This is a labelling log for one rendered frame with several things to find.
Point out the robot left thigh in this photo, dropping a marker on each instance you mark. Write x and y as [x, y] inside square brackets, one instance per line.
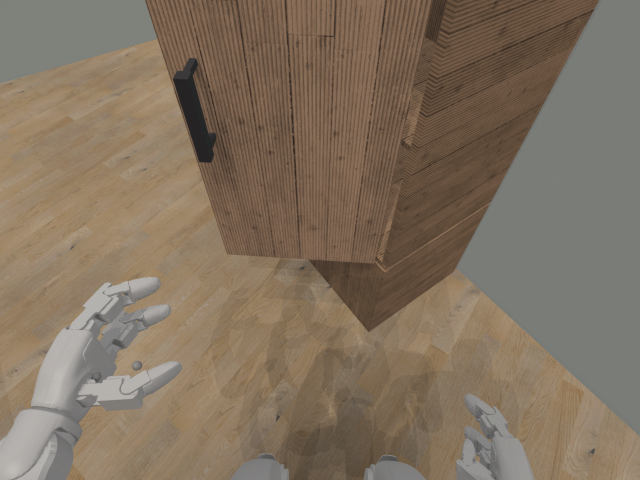
[261, 469]

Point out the left robot hand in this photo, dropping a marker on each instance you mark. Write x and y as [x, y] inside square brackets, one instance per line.
[64, 380]

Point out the right robot hand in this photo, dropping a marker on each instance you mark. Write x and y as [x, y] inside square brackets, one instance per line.
[503, 459]

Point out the handle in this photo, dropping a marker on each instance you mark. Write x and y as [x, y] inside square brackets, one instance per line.
[188, 96]

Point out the right robot shin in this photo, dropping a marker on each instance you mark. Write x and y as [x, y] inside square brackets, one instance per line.
[388, 458]

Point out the cupboard door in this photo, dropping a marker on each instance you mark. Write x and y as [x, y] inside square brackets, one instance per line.
[308, 100]

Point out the left robot forearm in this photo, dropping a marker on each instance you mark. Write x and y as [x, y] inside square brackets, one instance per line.
[39, 445]

